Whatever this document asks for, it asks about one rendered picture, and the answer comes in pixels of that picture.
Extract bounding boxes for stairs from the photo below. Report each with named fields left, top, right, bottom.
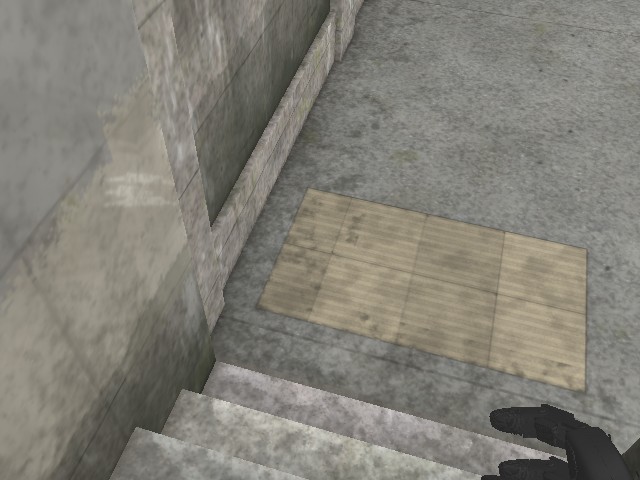
left=109, top=361, right=568, bottom=480

